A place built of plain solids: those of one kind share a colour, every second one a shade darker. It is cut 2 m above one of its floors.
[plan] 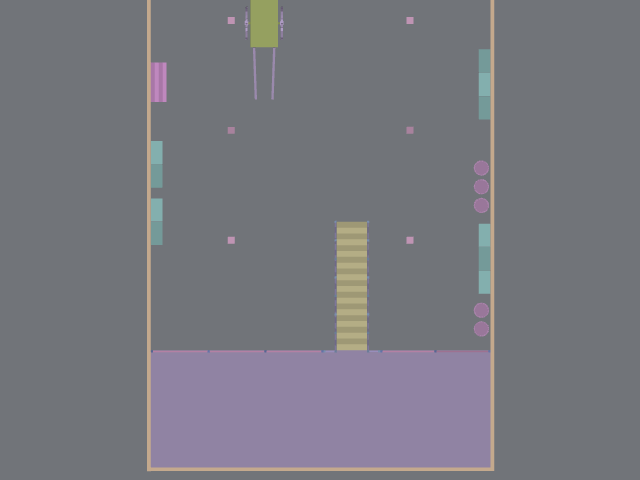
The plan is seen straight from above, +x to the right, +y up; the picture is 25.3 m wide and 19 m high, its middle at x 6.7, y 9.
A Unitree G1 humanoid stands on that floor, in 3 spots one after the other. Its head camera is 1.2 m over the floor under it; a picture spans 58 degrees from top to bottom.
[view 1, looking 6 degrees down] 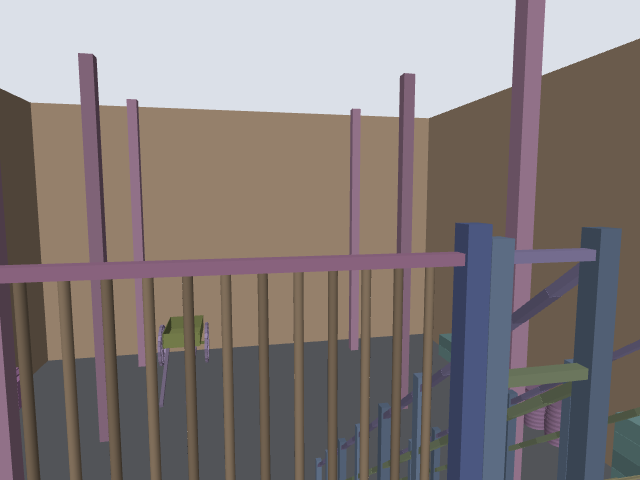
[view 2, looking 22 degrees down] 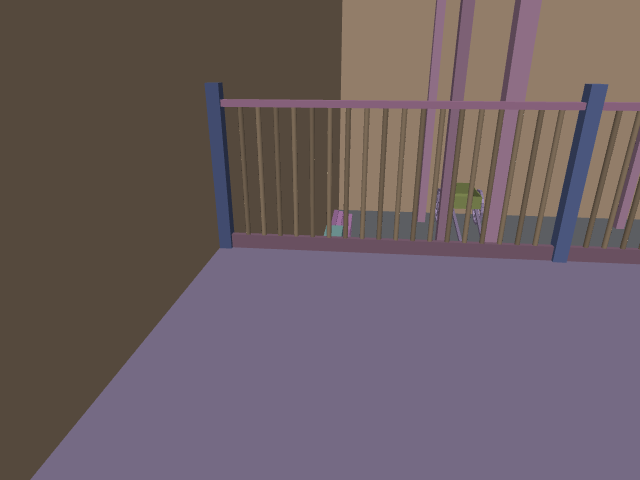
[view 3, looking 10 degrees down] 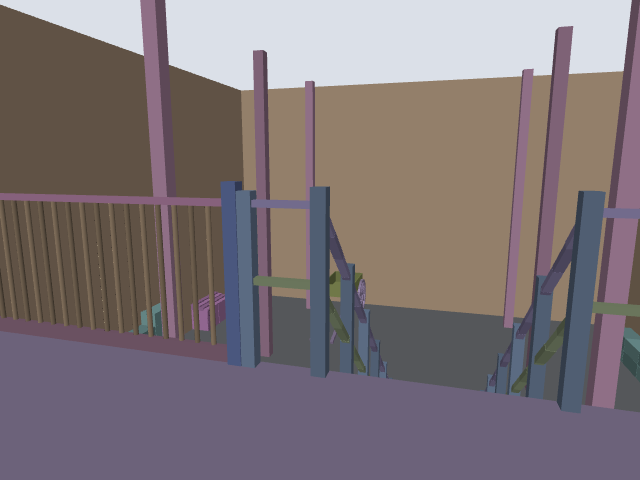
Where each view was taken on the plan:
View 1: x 5.96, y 3.24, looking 78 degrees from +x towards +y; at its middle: wall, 15.93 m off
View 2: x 1.00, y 1.82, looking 96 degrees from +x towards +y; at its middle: guard_board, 2.98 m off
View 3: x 7.96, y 2.34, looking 106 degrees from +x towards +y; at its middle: stair_guard_post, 2.33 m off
